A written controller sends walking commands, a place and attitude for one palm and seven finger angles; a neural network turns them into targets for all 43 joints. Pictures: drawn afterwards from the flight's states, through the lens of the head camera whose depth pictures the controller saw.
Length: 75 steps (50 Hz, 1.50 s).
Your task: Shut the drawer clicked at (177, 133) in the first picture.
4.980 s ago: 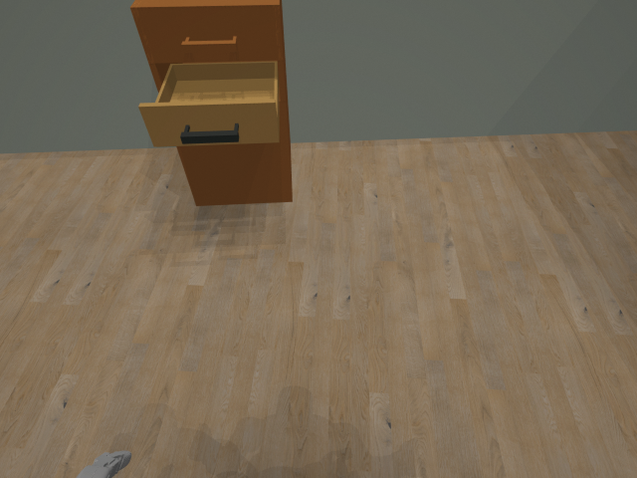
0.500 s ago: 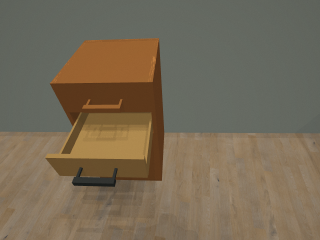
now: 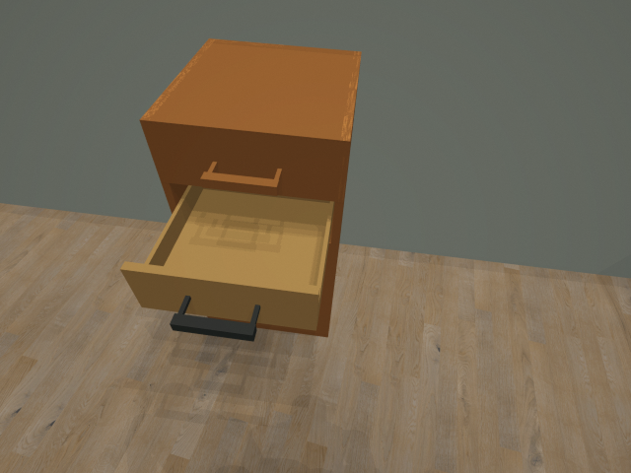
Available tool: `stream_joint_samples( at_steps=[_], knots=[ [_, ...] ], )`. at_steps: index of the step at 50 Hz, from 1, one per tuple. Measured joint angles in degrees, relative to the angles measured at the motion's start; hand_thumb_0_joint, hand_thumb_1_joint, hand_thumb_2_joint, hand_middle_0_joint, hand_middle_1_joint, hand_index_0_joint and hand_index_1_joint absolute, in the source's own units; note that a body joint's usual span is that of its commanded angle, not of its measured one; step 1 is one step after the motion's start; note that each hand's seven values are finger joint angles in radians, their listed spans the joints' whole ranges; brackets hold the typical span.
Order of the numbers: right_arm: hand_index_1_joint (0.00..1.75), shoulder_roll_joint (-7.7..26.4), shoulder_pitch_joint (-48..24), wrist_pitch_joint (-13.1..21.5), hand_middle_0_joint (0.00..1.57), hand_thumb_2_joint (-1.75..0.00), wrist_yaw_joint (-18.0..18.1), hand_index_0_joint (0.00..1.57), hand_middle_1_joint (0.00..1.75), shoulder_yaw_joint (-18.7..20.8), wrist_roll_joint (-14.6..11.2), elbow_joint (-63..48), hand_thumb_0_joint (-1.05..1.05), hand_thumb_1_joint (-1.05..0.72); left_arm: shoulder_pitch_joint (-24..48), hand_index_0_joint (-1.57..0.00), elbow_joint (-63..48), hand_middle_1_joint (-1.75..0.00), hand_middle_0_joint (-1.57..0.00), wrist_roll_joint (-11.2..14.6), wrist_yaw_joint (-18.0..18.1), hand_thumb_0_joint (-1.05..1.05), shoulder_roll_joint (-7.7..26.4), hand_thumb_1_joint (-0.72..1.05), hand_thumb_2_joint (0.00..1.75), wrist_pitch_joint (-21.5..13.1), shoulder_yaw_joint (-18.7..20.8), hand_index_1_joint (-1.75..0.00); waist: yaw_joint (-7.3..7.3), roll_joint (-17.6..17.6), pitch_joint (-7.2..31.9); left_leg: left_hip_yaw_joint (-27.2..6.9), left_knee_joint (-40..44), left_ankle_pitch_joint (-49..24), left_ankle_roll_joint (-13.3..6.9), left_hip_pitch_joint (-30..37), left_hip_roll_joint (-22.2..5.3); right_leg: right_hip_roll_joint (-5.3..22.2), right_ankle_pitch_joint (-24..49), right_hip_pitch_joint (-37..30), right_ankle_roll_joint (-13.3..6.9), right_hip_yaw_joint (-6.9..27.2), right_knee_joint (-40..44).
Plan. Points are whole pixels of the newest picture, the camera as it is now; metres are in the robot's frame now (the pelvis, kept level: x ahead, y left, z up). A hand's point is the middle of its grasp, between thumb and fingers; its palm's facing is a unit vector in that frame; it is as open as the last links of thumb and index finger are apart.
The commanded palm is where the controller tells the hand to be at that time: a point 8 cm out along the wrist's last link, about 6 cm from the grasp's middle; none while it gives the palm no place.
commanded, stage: come to a stop and stand still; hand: left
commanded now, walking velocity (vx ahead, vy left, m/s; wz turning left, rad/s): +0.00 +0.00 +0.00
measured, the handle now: (217, 316) +0.42 +0.24 -0.19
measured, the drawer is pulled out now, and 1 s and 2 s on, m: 0.26 0.26 0.26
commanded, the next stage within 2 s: look again from close up in 0.28 s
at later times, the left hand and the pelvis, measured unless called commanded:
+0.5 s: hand out of the picture -0.02 +0.18 -0.18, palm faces +0.01 -0.98 -0.20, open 7.4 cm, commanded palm none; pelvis -0.01 +0.00 +0.00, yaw +0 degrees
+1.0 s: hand out of the picture -0.01 +0.16 -0.18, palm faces +0.04 -0.98 -0.18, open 7.3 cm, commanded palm none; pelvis +0.00 -0.01 +0.00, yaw +0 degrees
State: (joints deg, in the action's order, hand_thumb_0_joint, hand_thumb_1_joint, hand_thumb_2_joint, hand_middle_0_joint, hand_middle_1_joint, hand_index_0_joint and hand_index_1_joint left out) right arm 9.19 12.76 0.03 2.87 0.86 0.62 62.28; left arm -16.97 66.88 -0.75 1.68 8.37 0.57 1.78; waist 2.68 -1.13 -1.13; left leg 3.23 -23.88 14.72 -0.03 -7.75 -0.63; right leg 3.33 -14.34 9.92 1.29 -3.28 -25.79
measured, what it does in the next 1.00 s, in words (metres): stands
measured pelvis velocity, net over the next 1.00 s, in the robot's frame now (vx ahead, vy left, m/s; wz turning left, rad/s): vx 0.00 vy -0.01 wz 0.01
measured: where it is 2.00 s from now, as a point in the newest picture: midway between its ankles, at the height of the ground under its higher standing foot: outside the picture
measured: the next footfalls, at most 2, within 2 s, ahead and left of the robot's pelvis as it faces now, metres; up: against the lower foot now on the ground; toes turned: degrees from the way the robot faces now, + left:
left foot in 1.62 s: +0.10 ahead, +0.14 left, +0.00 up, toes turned +3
right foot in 1.80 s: +0.08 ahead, -0.07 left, +0.00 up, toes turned -3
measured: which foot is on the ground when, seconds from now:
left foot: down 0.00-1.00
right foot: down 0.00-1.00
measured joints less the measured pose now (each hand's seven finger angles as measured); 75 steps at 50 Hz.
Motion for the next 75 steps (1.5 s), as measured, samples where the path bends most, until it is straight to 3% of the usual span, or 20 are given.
stream_joint_samples(
  at_steps=[19, 27, 54, 64, 70, 72, 75],
  knots=[
    [0.30, -1.6, 5.0, 0.4, 0.20, -0.90, -0.5, 0.20, 0.30, -1.4, -0.2, 2.8, 0.00, -0.92, 1.8, -0.20, -0.1, -0.30, -0.20, 0.2, -0.1, 0.00, -0.2, 0.91, 0.89, -0.8, -1.0, -0.30, -2.16, 0.8, -0.6, 0.1, 2.7, -1.7, -0.3, 1.2, 0.4, 0.2, 1.9, -1.3, 0.4, 0.1, 2.9],
    [0.30, -1.0, 5.8, 0.8, 0.20, -0.90, -2.1, 0.20, 0.30, -1.7, 0.3, -0.8, 0.00, -0.91, 0.8, -0.20, -2.5, -0.30, -0.20, 0.2, 0.1, 0.00, -0.1, 0.91, 0.89, -2.0, -2.5, -0.30, -3.41, 2.7, -1.8, -0.4, -5.8, 1.8, -0.4, -4.5, -0.3, 0.0, -0.6, 3.2, 0.1, -0.3, -3.3],
    [0.30, -0.2, 4.1, 0.7, 0.20, -0.90, -1.8, 0.19, 0.30, -1.9, 0.2, 0.8, 0.00, -0.91, -0.4, -0.20, -3.5, -0.30, -0.20, 0.0, -0.5, 0.00, -0.5, 0.91, 0.89, -1.6, -2.1, -0.30, -2.03, 1.4, -1.1, -0.9, -3.8, 1.7, 0.9, -2.1, -1.0, -0.8, -2.0, 1.7, -1.2, -0.8, -3.5],
    [0.30, -0.3, 6.6, 1.0, 0.20, -0.90, -2.1, 0.19, 0.30, -1.2, 0.5, 0.6, 0.00, -0.91, -3.4, -0.20, -3.9, -0.30, -0.20, -0.3, -0.9, 0.00, -0.1, 0.91, 0.89, -1.3, -0.4, -0.30, -1.41, 0.0, -0.1, -0.8, -7.3, 6.1, 0.0, -2.5, -0.2, 0.2, -5.7, 1.5, -0.5, -0.7, -5.9],
    [0.30, -0.8, 8.0, 2.4, 0.20, -0.90, -1.2, 0.19, 0.30, -1.6, 0.6, 0.1, 0.00, -0.91, -2.1, -0.20, -3.7, -0.30, -0.20, -0.2, -0.8, 0.00, 0.5, 0.91, 0.89, -1.3, -0.2, -0.30, -1.55, 0.4, -1.3, 0.7, -7.0, 7.9, -1.2, -0.5, 0.6, 0.1, -11.6, 3.7, -3.5, -2.2, -11.6],
    [0.30, -0.9, 8.4, 2.0, 0.20, -0.90, -1.3, 0.19, 0.30, -1.6, 0.3, 0.1, 0.00, -0.91, -1.1, -0.20, -4.4, -0.30, -0.20, -0.2, -0.8, 0.00, 0.4, 0.91, 0.89, -2.3, 0.1, -0.30, -1.75, 1.4, -1.7, 0.4, -10.0, 9.1, -1.3, -1.5, 0.7, -0.2, -6.1, 2.8, -3.4, -2.8, -9.2],
    [0.30, -0.6, 7.6, 0.6, 0.20, -0.90, -1.3, 0.19, 0.30, -1.2, -0.1, 0.9, 0.00, -0.91, -0.4, -0.20, -5.1, -0.30, -0.20, -0.2, -0.2, 0.00, -0.3, 0.91, 0.89, -4.0, 0.0, -0.30, -1.53, 3.1, -1.7, -0.3, -22.1, 13.4, -0.7, -6.9, 0.6, 0.2, -8.0, 0.7, -1.7, -4.2, -8.1]
  ],
)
